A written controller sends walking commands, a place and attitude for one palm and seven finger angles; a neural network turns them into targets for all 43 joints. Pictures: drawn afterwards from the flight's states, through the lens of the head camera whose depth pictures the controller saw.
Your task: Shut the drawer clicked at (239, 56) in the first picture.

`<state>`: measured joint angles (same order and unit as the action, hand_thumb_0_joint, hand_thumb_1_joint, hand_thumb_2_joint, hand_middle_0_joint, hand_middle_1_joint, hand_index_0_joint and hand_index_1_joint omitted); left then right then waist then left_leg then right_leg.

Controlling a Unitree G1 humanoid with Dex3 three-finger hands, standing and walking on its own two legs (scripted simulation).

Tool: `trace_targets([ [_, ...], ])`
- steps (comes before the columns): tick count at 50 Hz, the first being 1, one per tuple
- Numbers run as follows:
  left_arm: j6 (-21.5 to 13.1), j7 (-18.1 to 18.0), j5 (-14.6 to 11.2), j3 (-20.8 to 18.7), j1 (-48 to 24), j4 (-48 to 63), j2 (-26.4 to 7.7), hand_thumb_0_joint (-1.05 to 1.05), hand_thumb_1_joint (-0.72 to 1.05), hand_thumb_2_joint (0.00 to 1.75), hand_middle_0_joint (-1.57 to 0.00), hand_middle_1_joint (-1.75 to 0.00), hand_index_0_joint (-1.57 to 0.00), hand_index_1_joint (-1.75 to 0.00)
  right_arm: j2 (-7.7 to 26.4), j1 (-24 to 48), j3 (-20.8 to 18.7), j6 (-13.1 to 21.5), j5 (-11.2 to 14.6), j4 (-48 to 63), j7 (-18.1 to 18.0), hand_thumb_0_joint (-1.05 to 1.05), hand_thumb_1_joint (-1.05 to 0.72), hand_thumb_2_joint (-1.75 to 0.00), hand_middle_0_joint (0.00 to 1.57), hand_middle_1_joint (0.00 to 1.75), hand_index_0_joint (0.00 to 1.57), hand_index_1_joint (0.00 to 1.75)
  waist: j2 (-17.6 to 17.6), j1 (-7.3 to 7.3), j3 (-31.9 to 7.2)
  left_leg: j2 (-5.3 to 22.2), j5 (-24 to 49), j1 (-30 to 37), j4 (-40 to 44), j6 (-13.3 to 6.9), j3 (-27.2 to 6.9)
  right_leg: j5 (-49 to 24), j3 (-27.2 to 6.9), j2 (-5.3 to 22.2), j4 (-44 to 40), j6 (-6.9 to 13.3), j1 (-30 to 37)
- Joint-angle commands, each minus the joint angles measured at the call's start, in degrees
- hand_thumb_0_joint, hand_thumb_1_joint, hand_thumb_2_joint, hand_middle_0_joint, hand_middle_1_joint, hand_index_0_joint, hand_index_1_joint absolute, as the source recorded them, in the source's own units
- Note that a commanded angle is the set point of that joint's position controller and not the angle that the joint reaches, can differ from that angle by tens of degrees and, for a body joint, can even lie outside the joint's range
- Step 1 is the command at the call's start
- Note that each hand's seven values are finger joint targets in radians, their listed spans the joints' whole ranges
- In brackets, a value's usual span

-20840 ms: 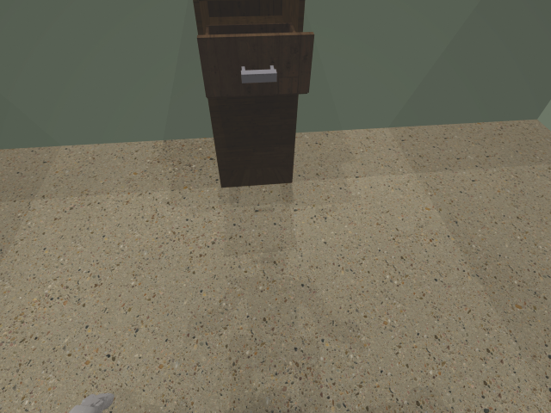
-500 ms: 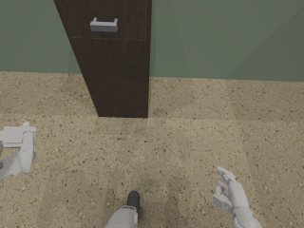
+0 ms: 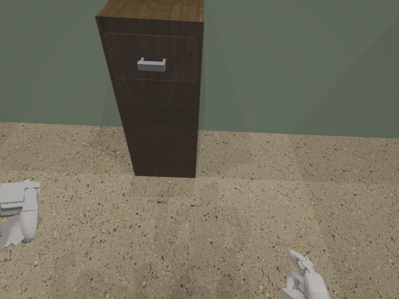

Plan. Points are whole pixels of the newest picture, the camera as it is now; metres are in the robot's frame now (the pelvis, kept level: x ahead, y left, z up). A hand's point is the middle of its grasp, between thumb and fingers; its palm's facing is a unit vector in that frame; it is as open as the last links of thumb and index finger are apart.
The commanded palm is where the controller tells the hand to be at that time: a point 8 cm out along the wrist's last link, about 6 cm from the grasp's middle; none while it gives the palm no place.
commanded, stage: stop stepping back and stand still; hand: left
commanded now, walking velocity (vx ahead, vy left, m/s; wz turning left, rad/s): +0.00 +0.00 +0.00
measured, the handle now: (152, 63) +0.92 +0.20 +0.01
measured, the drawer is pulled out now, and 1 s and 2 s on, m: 0.00 0.00 0.00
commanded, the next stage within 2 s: let the arm hang, fingers relaxed in 0.42 s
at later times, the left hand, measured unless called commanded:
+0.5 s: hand (14, 246) +0.15 +0.24 +0.18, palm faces +0.34 -0.80 -0.49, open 3.2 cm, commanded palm none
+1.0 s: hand out of the picture -0.06 +0.21 -0.17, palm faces +0.05 -0.97 -0.24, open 4.2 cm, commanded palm none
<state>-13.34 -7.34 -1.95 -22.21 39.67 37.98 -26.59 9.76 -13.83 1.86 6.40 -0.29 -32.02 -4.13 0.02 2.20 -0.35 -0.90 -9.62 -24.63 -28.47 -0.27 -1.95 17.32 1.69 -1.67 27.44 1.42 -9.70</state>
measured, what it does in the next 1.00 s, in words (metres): steps on the spot: left foot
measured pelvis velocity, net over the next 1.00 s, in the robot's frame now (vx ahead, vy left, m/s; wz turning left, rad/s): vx -0.05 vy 0.00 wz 0.05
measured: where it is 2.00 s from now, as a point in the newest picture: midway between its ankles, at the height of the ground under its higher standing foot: outside the picture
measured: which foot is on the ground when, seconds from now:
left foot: up 0.00-0.08, down 0.10-1.00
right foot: down 0.00-1.00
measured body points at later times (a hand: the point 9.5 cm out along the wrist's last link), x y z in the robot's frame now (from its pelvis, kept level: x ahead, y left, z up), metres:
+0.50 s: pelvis -0.02 +0.01 +0.00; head -0.03 +0.01 +0.45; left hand +0.13 +0.28 +0.20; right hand +0.13 -0.23 -0.08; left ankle +0.03 +0.11 -0.74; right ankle -0.04 -0.11 -0.73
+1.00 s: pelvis -0.05 +0.00 +0.00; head -0.03 +0.02 +0.45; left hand -0.06 +0.26 -0.16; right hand -0.03 -0.27 -0.14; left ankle +0.03 +0.11 -0.73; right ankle -0.04 -0.11 -0.73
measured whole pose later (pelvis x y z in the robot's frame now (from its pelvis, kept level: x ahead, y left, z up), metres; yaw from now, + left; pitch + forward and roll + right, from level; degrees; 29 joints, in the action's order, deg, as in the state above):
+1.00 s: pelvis -0.05 +0.00 +0.00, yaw +3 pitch -1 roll -1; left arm 1.7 0.1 1.4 -1.7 17.0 -57.2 -15.6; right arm 13.5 -16.8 -0.7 -2.8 -1.6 -58.5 -0.6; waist -1.2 -0.4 4.5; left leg -1.6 -8.0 -20.0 -28.7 -0.8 -4.7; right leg 15.5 3.4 -1.7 29.1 2.5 -13.0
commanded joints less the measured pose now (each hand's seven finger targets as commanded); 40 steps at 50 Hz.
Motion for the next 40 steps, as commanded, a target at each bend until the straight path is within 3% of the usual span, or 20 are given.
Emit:
trace_targets([
  [1, -1.31, -2.42, -1.86, -6.38, -3.33, 2.22, -3.52, 0.00, 0.90, 0.90, -1.40, -1.60, -1.40, -1.60, 8.12, 5.26, -4.41, 1.05, 0.42, 4.55, -1.11, 0.00, -0.90, -0.90, 0.20, 0.30, 0.20, 0.30, -7.60, -0.78, -1.23, 1.96, -5.18, 10.99, -17.33, 0.91, -1.25, 12.72, -13.90, 16.33, -16.24, 7.98, -19.33],
  [2, -0.81, -2.44, -1.43, -4.96, -5.21, 0.37, -2.49, 0.00, 0.90, 0.90, -1.40, -1.60, -1.40, -1.60, 8.37, 5.17, -4.28, 1.27, 0.54, 4.10, -1.33, 0.00, -0.90, -0.90, 0.20, 0.30, 0.20, 0.30, -8.14, -0.44, -0.01, 2.65, -5.17, 12.72, -13.51, 0.35, -1.52, 9.95, -10.84, 14.48, -14.08, 6.34, -19.95],
  [4, -0.05, -2.26, -0.47, -1.87, -9.70, -1.98, -1.24, 0.00, 0.90, 0.90, -1.40, -1.60, -1.40, -1.60, 9.39, 6.17, -3.73, 2.43, 0.60, 3.78, -2.23, 0.00, -0.90, -0.90, 0.20, 0.30, 0.20, 0.30, -1.80, -0.17, 4.57, 4.08, -4.56, 14.26, -0.54, -0.55, -2.83, 7.71, -6.17, 8.43, -8.71, 1.85, -19.73],
  [6, -0.77, -2.08, 0.48, -0.14, -13.72, -2.05, -1.04, 0.00, 0.90, 0.90, -1.40, -1.60, -1.40, -1.60, 10.34, 6.43, -3.13, 3.62, 0.69, 4.11, -2.67, 0.00, -0.90, -0.90, 0.20, 0.30, 0.20, 0.30, 5.95, -1.23, 6.34, 8.40, -10.19, 8.45, 11.45, -2.68, -10.22, 4.54, -3.37, 2.41, -2.66, -1.43, -13.47],
  [10, -2.33, -2.00, 1.61, -1.05, -16.85, 5.64, -3.10, 0.00, 0.90, 0.90, -1.40, -1.60, -1.40, -1.60, 9.02, 7.30, -2.39, 5.09, 0.00, 4.45, -2.66, 0.00, -0.90, -0.90, 0.20, 0.30, 0.20, 0.30, 7.83, -1.98, -0.42, 10.87, -19.60, 6.57, 20.16, -3.52, -15.90, 1.66, -2.34, 0.69, 5.86, -2.60, -3.99],
  [13, -2.30, -2.57, 2.20, -3.67, -11.19, 11.37, -5.18, 0.00, 0.90, 0.90, -1.40, -1.60, -1.40, -1.60, 8.94, 7.36, -2.62, 6.05, -0.39, 5.80, -1.76, 0.00, -0.90, -0.90, 0.20, 0.30, 0.20, 0.30, 10.02, -3.18, -4.78, 10.12, -24.23, 3.84, 21.50, -3.87, -12.81, 1.65, -1.75, 0.54, 4.91, -2.10, 2.70],
  [16, -2.17, -2.55, 1.76, -5.48, -2.38, 10.44, -5.03, 0.00, 0.90, 0.90, -1.40, -1.60, -1.40, -1.60, 7.94, 7.51, -2.71, 5.62, -0.23, 6.76, -0.42, 0.00, -0.90, -0.90, 0.20, 0.30, 0.20, 0.30, 9.16, -3.01, -5.36, 5.15, -18.29, 1.60, 14.24, -1.99, -5.16, 1.69, -2.51, 1.95, -3.88, -0.46, 5.84],
  [18, -2.34, -2.42, 0.57, -7.47, 1.90, 7.32, -5.86, 0.00, 0.90, 0.90, -1.40, -1.60, -1.40, -1.60, 7.85, 6.82, -3.50, 4.55, -0.36, 6.32, 0.05, 0.00, -0.90, -0.90, 0.20, 0.30, 0.20, 0.30, -1.02, -2.40, -5.54, 1.71, -9.77, 6.98, 2.48, -0.20, -1.96, 6.70, -9.49, 7.03, -12.20, 2.38, -1.98],
  [20, -2.20, -2.48, -0.65, -6.63, 0.44, 5.49, -4.17, 0.00, 0.90, 0.90, -1.40, -1.60, -1.40, -1.60, 7.54, 6.45, -3.84, 2.68, 0.16, 4.97, -0.09, 0.00, -0.90, -0.90, 0.20, 0.30, 0.20, 0.30, -4.62, -1.54, -3.64, 1.15, -5.31, 9.47, -8.89, 0.41, -0.42, 6.52, -14.67, 12.97, -15.53, 5.70, -10.49],
  [22, -2.00, -2.62, -0.82, -6.22, -1.94, 4.21, -3.39, 0.00, 0.90, 0.90, -1.40, -1.60, -1.40, -1.60, 7.67, 6.02, -3.74, 2.38, 0.38, 4.38, -0.36, 0.00, -0.90, -0.90, 0.20, 0.30, 0.20, 0.30, -3.21, -0.90, -3.94, 1.90, -1.73, 11.03, -6.16, -0.08, -0.34, -3.41, -11.27, 11.79, -11.43, 4.64, -9.56],
  [24, -1.57, -2.41, -0.83, -5.04, -3.22, 0.81, -2.58, 0.00, 0.90, 0.90, -1.40, -1.60, -1.40, -1.60, 8.50, 7.00, -3.73, 2.80, 0.65, 4.24, -1.14, 0.00, -0.90, -0.90, 0.20, 0.30, 0.20, 0.30, -0.49, -1.04, -2.20, 3.85, 4.29, 14.18, 1.75, -0.68, -2.04, -6.96, -6.86, 6.46, -7.31, 0.91, -9.87],
  [25, -1.58, -2.17, -0.65, -4.11, -3.94, 0.01, -2.19, 0.00, 0.90, 0.90, -1.40, -1.60, -1.40, -1.60, 9.11, 6.84, -3.89, 2.93, 0.84, 4.20, -1.40, 0.00, -0.90, -0.90, 0.20, 0.30, 0.20, 0.30, 0.51, -1.47, -1.91, 5.28, 5.61, 14.83, 4.11, -1.17, -3.41, -6.56, -5.82, 4.48, -6.26, -0.28, -9.29],
  [26, 7.61, 6.32, 4.84, 17.18, -12.94, -41.71, 2.30, 0.00, 0.90, 0.90, -1.40, -1.60, -1.40, -1.60, 21.92, 9.71, -7.72, 4.99, 0.32, -9.11, 3.98, 0.00, -0.90, -0.90, 0.20, 0.30, 0.20, 0.30, 3.97, 0.13, 1.21, 8.19, 19.48, 6.64, -3.74, -2.84, -9.65, -14.06, -2.71, 6.74, 5.47, -0.18, -12.12],
  [27, 11.82, 7.04, 4.02, 14.55, -12.61, -43.14, 3.44, 0.00, 0.90, 0.90, -1.36, -1.56, -1.36, -1.56, 18.21, 6.39, -7.29, 1.49, 0.84, -9.00, 4.01, 0.00, -0.90, -0.90, 0.20, 0.30, 0.20, 0.30, 4.42, -1.23, -2.89, 8.38, 23.04, 7.18, -1.36, -3.62, -9.55, -9.65, -3.94, 5.56, 6.50, -0.77, -9.02],
  [28, 12.91, 7.20, 4.34, 14.95, -13.28, -43.12, 4.25, 0.00, 0.90, 0.90, -1.32, -1.51, -1.32, -1.51, 17.57, 6.67, -7.21, 0.76, 0.68, -8.37, 3.71, 0.00, -0.90, -0.90, 0.20, 0.30, 0.20, 0.30, 4.61, -1.48, -2.41, 8.75, 25.73, 7.11, -0.33, -4.03, -9.19, -6.61, -3.20, 4.49, 7.92, -1.27, -8.60],
  [30, 12.93, 7.03, 4.04, 15.17, -16.13, -48.28, 4.35, 0.00, 0.90, 0.90, -1.24, -1.43, -1.24, -1.43, 16.87, 6.04, -5.71, -0.92, -0.18, -8.47, 3.54, 0.00, -0.90, -0.90, 0.20, 0.30, 0.20, 0.30, -2.01, -2.40, -4.75, 11.06, 19.90, 4.98, 2.17, -6.73, -14.04, 1.60, -2.86, 3.26, 9.51, -0.63, -6.41],
  [33, 12.74, 7.03, 4.34, 15.98, -20.27, -59.61, 1.95, 0.00, 0.90, 0.90, -1.12, -1.30, -1.12, -1.30, 16.32, 6.86, -5.07, -2.54, -0.61, -9.68, 3.68, 0.00, -0.90, -0.90, 0.20, 0.30, 0.20, 0.30, -12.30, -2.93, -5.53, 6.77, 6.57, 4.21, 1.23, -4.60, -10.35, -1.45, -6.06, 5.42, 1.04, 1.44, -2.24],
  [35, 13.01, 7.14, 4.08, 16.68, -24.81, -66.46, 0.01, 0.00, 0.90, 0.90, -1.04, -1.21, -1.04, -1.21, 16.30, 7.25, -5.22, -4.30, -0.78, -11.65, 3.84, 0.00, -0.90, -0.90, 0.20, 0.30, 0.20, 0.30, -9.19, -1.52, -1.49, 2.17, -4.83, 7.81, -3.21, -2.79, -6.53, 8.11, -10.23, 9.69, -5.92, 4.50, -10.87],
  [37, 13.47, 6.78, 3.88, 17.70, -28.73, -71.65, -0.63, 0.00, 0.90, 0.90, -0.96, -1.12, -0.96, -1.12, 14.99, 5.48, -5.19, -6.04, -1.27, -13.67, 3.84, 0.00, -0.90, -0.90, 0.20, 0.30, 0.20, 0.30, -3.79, -0.16, 1.95, 0.25, -8.00, 12.31, -8.17, -1.73, -3.10, 15.34, -12.89, 12.03, -10.44, 6.81, -18.28],
  [40, 13.75, 6.60, 3.40, 19.08, -29.93, -78.44, 1.21, 0.00, 0.90, 0.90, -0.84, -0.99, -0.84, -0.99, 12.69, 1.62, -4.45, -6.81, -1.42, -16.68, 3.76, 0.00, -0.90, -0.90, 0.20, 0.30, 0.20, 0.30, 4.15, 0.85, 3.64, 2.29, -7.47, 13.21, -3.96, -1.97, -5.25, 15.51, -10.20, 9.49, -8.04, 5.46, -18.92],
])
